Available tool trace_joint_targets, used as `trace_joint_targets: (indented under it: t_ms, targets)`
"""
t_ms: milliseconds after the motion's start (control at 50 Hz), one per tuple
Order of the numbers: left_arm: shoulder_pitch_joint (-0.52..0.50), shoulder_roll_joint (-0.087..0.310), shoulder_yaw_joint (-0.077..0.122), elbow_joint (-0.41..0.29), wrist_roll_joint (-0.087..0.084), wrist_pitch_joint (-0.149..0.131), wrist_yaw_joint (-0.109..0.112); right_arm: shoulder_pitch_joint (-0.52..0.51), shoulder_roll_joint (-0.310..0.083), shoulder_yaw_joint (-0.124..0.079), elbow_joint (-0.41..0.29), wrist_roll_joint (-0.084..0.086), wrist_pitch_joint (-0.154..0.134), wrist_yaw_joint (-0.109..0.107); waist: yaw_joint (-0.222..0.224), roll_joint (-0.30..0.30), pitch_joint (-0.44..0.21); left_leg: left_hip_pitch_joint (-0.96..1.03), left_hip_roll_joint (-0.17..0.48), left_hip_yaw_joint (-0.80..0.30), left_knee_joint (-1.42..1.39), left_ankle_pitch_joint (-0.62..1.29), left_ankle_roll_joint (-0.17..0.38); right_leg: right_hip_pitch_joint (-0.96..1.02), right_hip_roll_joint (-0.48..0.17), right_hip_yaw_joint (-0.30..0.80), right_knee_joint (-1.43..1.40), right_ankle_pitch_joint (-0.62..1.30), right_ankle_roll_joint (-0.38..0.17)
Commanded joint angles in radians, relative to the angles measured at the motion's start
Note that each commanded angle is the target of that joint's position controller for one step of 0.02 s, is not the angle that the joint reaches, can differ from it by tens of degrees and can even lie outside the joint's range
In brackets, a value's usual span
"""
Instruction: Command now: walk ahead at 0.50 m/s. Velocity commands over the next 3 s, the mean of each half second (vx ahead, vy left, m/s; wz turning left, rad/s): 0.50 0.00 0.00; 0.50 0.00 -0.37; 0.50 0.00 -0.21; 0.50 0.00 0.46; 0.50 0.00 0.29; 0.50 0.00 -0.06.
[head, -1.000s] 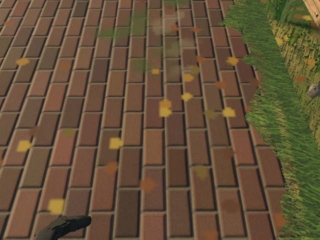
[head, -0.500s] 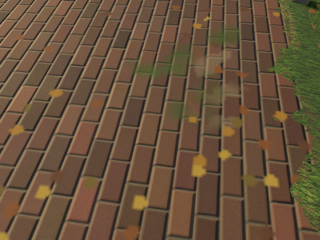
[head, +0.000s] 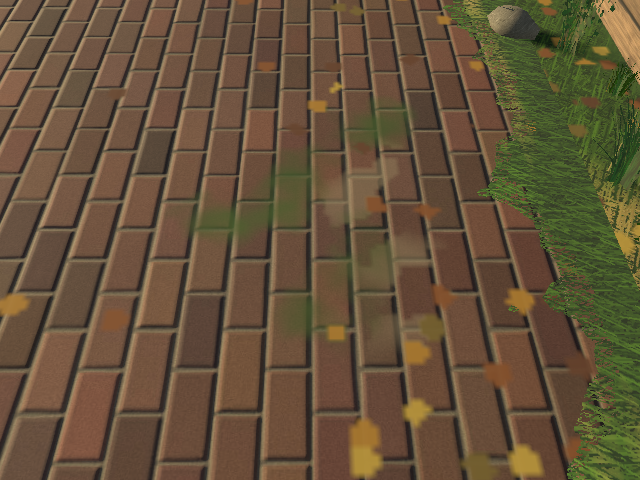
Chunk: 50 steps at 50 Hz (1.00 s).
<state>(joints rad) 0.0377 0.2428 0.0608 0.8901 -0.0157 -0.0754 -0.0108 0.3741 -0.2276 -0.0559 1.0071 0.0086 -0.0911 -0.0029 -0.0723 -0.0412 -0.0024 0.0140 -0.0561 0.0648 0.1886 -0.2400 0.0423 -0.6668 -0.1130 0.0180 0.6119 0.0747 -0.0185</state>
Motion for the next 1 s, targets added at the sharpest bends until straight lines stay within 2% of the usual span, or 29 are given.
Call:
trace_joint_targets:
  t_ms: [20, 80, 100, 120, 140, 160, 180, 200, 220, 240, 260, 300, 360, 400, 480, 540, 580, 620, 640, 660, 680, 700, 720, 740, 780, 800, 840, 880, 1000]
  targets:
    - [-0.148, 0.052, 0.001, -0.096, -0.006, -0.021, -0.018, 0.059, -0.164, -0.035, -0.011, 0.006, 0.005, -0.008, -0.008, 0.103, 0.095, 0.022, 0.299, -0.123, -0.026, 0.282, 0.147, -0.038, 0.023, -0.018, -0.068, -0.026, -0.017]
    - [-0.104, 0.089, 0.012, -0.1, -0.008, -0.03, -0.031, 0.035, -0.184, -0.046, -0.009, 0.009, 0.019, -0.014, 0.041, 0.131, 0.061, 0.083, 0.328, -0.123, 0.065, 0.472, 0.121, 0.066, 0.056, -0.038, -0.107, -0.133, -0.057]
    - [-0.025, 0.115, 0.026, -0.08, -0.006, -0.032, -0.03, 0.011, -0.192, -0.048, -0.015, 0.01, 0.023, -0.015, 0.089, 0.144, 0.01, 0.078, 0.312, -0.103, 0.154, 0.645, 0.106, 0.192, 0.091, -0.069, -0.118, -0.149, -0.075]
    - [0.138, 0.158, 0.051, -0.028, -0.003, -0.032, -0.025, -0.006, -0.173, -0.04, -0.021, 0.009, 0.028, -0.014, 0.166, 0.131, -0.085, 0.023, 0.26, -0.064, 0.336, 0.737, 0.079, 0.416, 0.117, -0.086, -0.125, -0.128, -0.105]
    - [0.331, 0.231, 0.074, 0.015, 0.01, -0.03, -0.016, -0.001, -0.144, -0.025, -0.045, -0.006, 0.028, -0.015, 0.227, 0.04, -0.232, -0.191, 0.201, -0.021, 0.64, 0.503, 0.042, 0.739, -0.043, 0.096, -0.087, -0.104, -0.168]
    - [0.412, 0.304, 0.088, 0.043, 0.012, -0.025, -0.018, 0.126, -0.003, 0.016, -0.052, -0.007, 0.005, -0.002, 0.162, -0.231, -0.372, -0.602, 0.007, -0.039, 1.01, -0.167, -0.024, 1.089, -0.277, 0.588, -0.2, -0.294, -0.337]
    - [0.405, 0.21, 0.059, 0.038, 0.004, -0.023, -0.018, 0.068, -0.09, -0.002, -0.042, 0.016, -0.022, 0.004, 0.193, -0.173, -0.378, -0.724, 0.027, -0.184, 1.149, -0.331, -0.009, 1.088, -0.272, 0.703, -0.296, -0.395, -0.32]
    - [0.311, 0.165, 0.045, 0.021, 0.001, -0.026, -0.013, -0.031, -0.15, -0.019, -0.075, 0.039, -0.038, 0.007, 0.183, -0.132, -0.225, -0.802, 0.082, -0.173, 1.176, -0.266, 0.009, 0.963, -0.24, 0.547, -0.307, -0.357, -0.269]
    - [0.228, 0.137, 0.035, -0.001, 0.006, -0.028, -0.012, -0.09, -0.153, -0.019, -0.089, 0.038, -0.042, 0.0, 0.153, -0.042, -0.145, -0.772, 0.137, -0.144, 1.132, -0.17, 0.013, 0.811, -0.204, 0.42, -0.327, -0.26, -0.241]
    - [0.173, 0.109, 0.027, -0.006, 0.016, -0.03, -0.015, -0.119, -0.147, -0.026, -0.092, 0.021, -0.037, -0.007, 0.122, -0.002, -0.08, -0.725, 0.17, -0.132, 1.064, -0.111, 0.01, 0.668, -0.17, 0.333, -0.358, -0.171, -0.227]
    - [0.153, 0.087, 0.019, -0.005, 0.028, -0.034, -0.017, -0.094, -0.132, -0.031, -0.088, 0.013, -0.022, -0.011, 0.083, -0.017, -0.063, -0.657, 0.198, -0.14, 1.025, -0.072, 0.012, 0.582, -0.145, 0.278, -0.391, -0.141, -0.218]
    - [0.166, 0.093, 0.021, 0.011, 0.023, -0.039, -0.019, -0.062, -0.087, -0.027, -0.082, 0.012, 0.002, -0.013, 0.056, -0.033, -0.04, -0.606, 0.214, -0.136, 0.953, -0.061, 0.002, 0.503, -0.133, 0.224, -0.44, -0.111, -0.232]
    - [0.21, 0.133, 0.03, 0.032, 0.019, -0.04, -0.001, -0.153, -0.09, -0.031, -0.115, 0.001, 0.015, -0.016, 0.063, -0.008, 0.008, -0.686, 0.222, -0.122, 0.81, 0.06, -0.024, 0.491, -0.123, 0.158, -0.488, -0.069, -0.232]
    - [0.239, 0.14, 0.03, 0.041, 0.016, -0.035, 0.009, -0.217, -0.084, -0.03, -0.135, -0.004, 0.014, -0.011, 0.077, -0.005, 0.019, -0.712, 0.218, -0.116, 0.692, 0.18, -0.034, 0.511, -0.107, 0.116, -0.499, -0.055, -0.215]
    - [0.298, 0.146, 0.029, 0.062, 0.006, -0.029, 0.017, -0.352, -0.064, -0.019, -0.169, 0.003, 0.008, 0.003, 0.119, -0.014, 0.051, -0.667, 0.173, -0.072, 0.472, 0.341, -0.034, 0.531, -0.072, 0.04, -0.507, -0.07, -0.179]
    - [0.365, 0.147, 0.03, 0.091, -0.003, -0.017, 0.017, -0.448, -0.068, -0.013, -0.204, 0.008, 0.001, 0.016, 0.151, -0.01, 0.083, -0.671, 0.148, -0.073, 0.38, 0.319, -0.036, 0.601, -0.096, 0.071, -0.468, -0.08, -0.181]
    - [0.379, 0.158, 0.036, 0.098, -0.007, -0.006, 0.022, -0.477, -0.081, -0.013, -0.223, 0.012, -0.01, 0.028, 0.147, -0.02, 0.091, -0.663, 0.137, -0.085, 0.329, 0.271, -0.027, 0.651, -0.124, 0.1, -0.42, -0.067, -0.176]
    - [0.362, 0.174, 0.044, 0.096, -0.009, 0.003, 0.027, -0.439, -0.113, -0.022, -0.222, 0.013, -0.022, 0.033, 0.11, -0.042, 0.067, -0.575, 0.119, -0.087, 0.294, 0.213, -0.013, 0.671, -0.144, 0.133, -0.365, -0.019, -0.159]
    - [0.34, 0.181, 0.046, 0.09, -0.01, 0.007, 0.027, -0.378, -0.134, -0.032, -0.209, 0.013, -0.027, 0.032, 0.071, -0.054, 0.035, -0.476, 0.097, -0.068, 0.278, 0.187, -0.001, 0.663, -0.135, 0.133, -0.304, 0.074, -0.146]
    - [0.323, 0.164, 0.04, 0.081, -0.008, 0.009, 0.027, -0.246, -0.173, -0.054, -0.169, 0.009, -0.03, 0.026, 0.006, -0.042, -0.045, -0.286, 0.078, -0.05, 0.263, 0.182, 0.023, 0.628, -0.084, 0.102, -0.164, 0.184, -0.12]
    - [0.307, 0.119, 0.023, 0.055, 0.003, 0.009, 0.025, -0.057, -0.238, -0.076, -0.132, -0.009, -0.034, 0.016, -0.066, 0.013, -0.195, 0.017, 0.198, -0.16, 0.315, 0.196, 0.08, 0.465, -0.019, 0.054, 0.102, 0.068, -0.082]
    - [0.426, -0.002, -0.009, 0.036, 0.001, -0.008, 0.022, 0.051, -0.337, -0.1, -0.109, -0.021, -0.024, 0.011, -0.034, 0.267, -0.356, 0.404, 0.462, -0.569, 0.256, 0.069, 0.22, 0.075, 0.14, -0.028, 0.489, -0.368, -0.005]
    - [0.413, 0.057, 0.002, 0.048, -0.017, -0.024, 0.018, 0.061, -0.246, -0.075, -0.107, -0.015, -0.018, 0.012, -0.047, 0.305, -0.411, 0.398, 0.494, -0.766, 0.138, -0.054, 0.244, -0.038, 0.133, 0.099, 0.657, -0.656, -0.008]
    - [0.336, 0.134, 0.025, 0.026, -0.038, -0.028, 0.019, -0.028, -0.183, -0.054, -0.124, -0.009, -0.018, 0.01, -0.036, 0.236, -0.25, 0.271, 0.463, -0.615, 0.121, -0.096, 0.191, -0.117, 0.078, 0.107, 0.719, -0.603, -0.021]
    - [0.252, 0.12, 0.032, 0.008, -0.027, -0.016, 0.028, -0.16, -0.113, -0.032, -0.138, -0.013, -0.019, 0.011, 0.014, 0.14, -0.082, -0.01, 0.389, -0.386, 0.052, -0.025, 0.137, -0.07, -0.002, 0.073, 0.65, -0.452, -0.03]
    - [0.267, 0.103, 0.039, 0.009, -0.021, 0.0, 0.03, -0.195, -0.094, -0.026, -0.137, -0.022, -0.023, 0.012, 0.05, 0.159, -0.044, -0.104, 0.359, -0.305, 0.012, 0.006, 0.123, -0.014, -0.031, 0.082, 0.607, -0.404, -0.033]
    - [0.284, 0.055, 0.036, 0.002, -0.022, 0.026, 0.026, -0.214, -0.099, -0.031, -0.127, -0.024, -0.027, 0.01, 0.08, 0.162, -0.008, -0.192, 0.349, -0.207, -0.037, 0.079, 0.129, 0.036, -0.048, 0.076, 0.568, -0.367, -0.029]
    - [0.252, 0.054, 0.041, -0.02, -0.017, 0.042, 0.027, -0.201, -0.122, -0.04, -0.115, -0.027, -0.031, 0.001, 0.088, 0.127, 0.014, -0.197, 0.344, -0.128, -0.061, 0.153, 0.135, -0.003, -0.048, 0.08, 0.522, -0.297, -0.022]
    - [0.082, 0.042, 0.031, -0.087, -0.004, 0.038, -0.006, -0.15, -0.169, -0.054, -0.102, -0.021, -0.021, -0.023, 0.05, 0.091, 0.059, -0.138, 0.324, 0.059, -0.081, 0.238, 0.111, -0.021, -0.026, 0.02, 0.213, -0.042, -0.011]
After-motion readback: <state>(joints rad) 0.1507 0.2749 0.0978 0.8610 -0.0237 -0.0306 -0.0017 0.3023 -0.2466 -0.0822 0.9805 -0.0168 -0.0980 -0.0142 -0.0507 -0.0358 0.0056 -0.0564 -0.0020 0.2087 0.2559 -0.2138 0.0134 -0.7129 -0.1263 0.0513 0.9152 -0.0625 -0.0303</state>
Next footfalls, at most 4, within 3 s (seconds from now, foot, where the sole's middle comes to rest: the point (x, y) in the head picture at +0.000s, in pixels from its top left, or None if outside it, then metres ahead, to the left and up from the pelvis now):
0.14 right None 0.27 -0.14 -0.78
0.68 left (260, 448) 0.57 0.10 -0.78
1.20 right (398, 351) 0.78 -0.22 -0.78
1.76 left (336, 233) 1.16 -0.11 -0.78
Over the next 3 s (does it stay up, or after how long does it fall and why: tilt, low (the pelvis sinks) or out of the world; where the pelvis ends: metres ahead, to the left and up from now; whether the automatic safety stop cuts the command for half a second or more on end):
stays up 1.66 -0.13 0.00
